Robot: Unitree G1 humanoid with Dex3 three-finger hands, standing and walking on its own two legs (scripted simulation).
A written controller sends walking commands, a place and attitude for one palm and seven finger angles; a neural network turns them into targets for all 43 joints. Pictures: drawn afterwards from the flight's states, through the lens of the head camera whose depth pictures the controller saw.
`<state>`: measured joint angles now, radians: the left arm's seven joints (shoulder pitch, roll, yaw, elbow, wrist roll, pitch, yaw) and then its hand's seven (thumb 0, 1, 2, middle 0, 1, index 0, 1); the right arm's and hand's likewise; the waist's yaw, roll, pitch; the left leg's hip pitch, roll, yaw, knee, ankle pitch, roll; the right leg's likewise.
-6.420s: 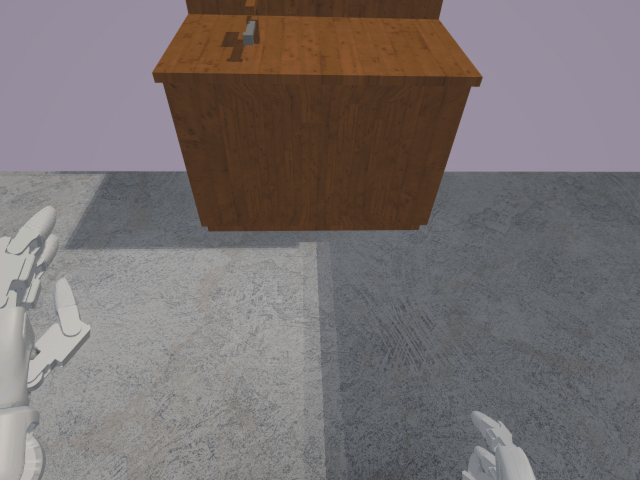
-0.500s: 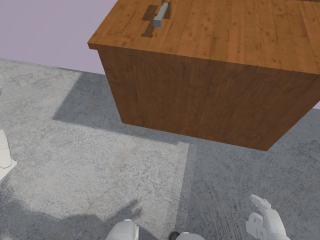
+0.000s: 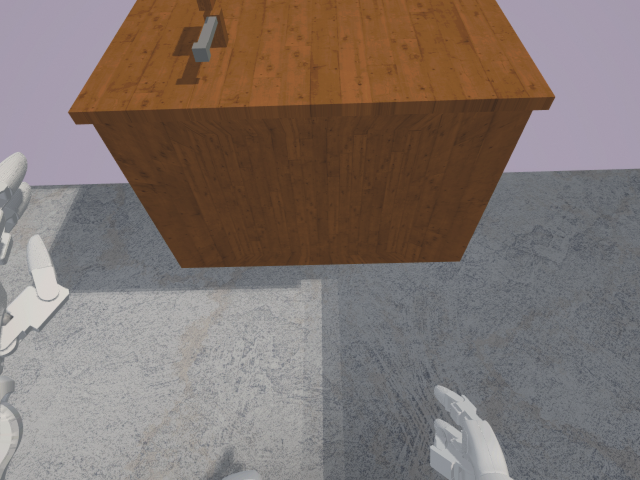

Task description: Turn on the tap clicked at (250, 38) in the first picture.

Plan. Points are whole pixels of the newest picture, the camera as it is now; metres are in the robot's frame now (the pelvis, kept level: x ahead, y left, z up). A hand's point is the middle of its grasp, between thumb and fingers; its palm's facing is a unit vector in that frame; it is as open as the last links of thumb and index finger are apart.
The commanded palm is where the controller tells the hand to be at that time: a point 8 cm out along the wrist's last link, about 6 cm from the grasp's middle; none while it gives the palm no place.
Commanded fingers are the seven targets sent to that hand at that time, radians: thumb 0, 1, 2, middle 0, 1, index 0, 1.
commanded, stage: turn to face it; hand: left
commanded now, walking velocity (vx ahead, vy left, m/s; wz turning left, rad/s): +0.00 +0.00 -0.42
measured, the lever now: (201, 52) +0.84 +0.34 +0.06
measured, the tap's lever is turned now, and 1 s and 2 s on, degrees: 0 0 0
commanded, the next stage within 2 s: take the last steps up to it in 0.42 s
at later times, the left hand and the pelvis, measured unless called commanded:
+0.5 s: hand (126, 331) +0.20 +0.18 +0.18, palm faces +0.28 -0.86 -0.43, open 7.4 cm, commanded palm +0.17 +0.22 +0.19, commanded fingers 0.00 0.90 0.90 -0.20 -0.30 -0.20 -0.30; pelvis -0.04 -0.03 +0.01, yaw -11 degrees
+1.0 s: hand (155, 354) +0.19 +0.15 +0.18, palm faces +0.23 -0.84 -0.49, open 7.4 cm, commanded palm +0.14 +0.20 +0.19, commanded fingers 0.00 0.90 0.90 -0.20 -0.30 -0.20 -0.30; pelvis -0.06 -0.05 +0.02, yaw -9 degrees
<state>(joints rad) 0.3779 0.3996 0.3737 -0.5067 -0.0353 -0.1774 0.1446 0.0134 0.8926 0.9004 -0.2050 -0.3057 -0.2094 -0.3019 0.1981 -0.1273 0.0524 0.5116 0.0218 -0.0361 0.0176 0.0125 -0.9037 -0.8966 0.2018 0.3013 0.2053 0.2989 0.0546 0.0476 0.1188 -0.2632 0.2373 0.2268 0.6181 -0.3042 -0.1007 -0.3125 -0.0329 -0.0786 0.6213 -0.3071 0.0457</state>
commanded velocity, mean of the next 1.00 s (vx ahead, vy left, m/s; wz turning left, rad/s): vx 0.15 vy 0.08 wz -0.09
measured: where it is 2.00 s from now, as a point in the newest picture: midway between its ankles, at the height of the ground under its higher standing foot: outside the picture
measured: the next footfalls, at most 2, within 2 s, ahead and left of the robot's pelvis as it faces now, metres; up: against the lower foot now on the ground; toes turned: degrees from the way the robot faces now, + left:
left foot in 0.40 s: +0.02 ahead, +0.10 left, +0.00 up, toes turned -5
right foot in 0.66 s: -0.04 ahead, -0.16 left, +0.00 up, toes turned -17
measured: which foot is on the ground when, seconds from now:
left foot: down 0.00-0.02, up 0.04-0.38, down 0.40-0.66, up 0.68-1.00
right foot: down 0.00-0.42, up 0.44-0.64, down 0.66-1.00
